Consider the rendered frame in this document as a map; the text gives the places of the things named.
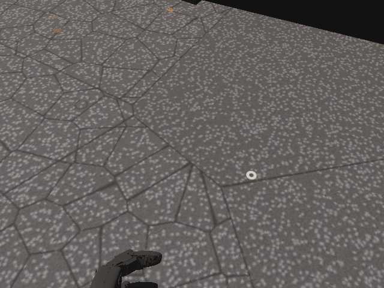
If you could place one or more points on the robot left hand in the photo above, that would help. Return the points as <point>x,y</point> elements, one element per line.
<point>110,275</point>

